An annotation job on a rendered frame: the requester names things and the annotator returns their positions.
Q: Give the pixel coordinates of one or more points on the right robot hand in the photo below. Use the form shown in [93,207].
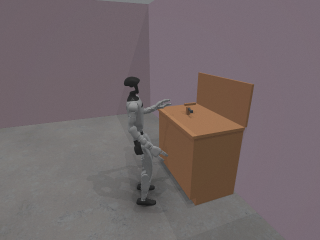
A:
[156,151]

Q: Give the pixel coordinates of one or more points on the right robot upper arm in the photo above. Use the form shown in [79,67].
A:
[132,114]

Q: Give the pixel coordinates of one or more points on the left robot hand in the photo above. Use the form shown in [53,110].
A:
[160,105]

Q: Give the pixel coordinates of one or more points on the robot torso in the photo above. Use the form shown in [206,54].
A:
[139,123]

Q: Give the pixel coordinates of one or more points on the right robot shin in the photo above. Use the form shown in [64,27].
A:
[145,185]

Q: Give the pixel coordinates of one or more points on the counter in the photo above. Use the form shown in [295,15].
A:
[204,147]

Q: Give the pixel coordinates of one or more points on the robot right forearm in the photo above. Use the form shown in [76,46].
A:
[137,135]

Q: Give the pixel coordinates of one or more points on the robot left forearm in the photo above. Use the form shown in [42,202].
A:
[149,109]

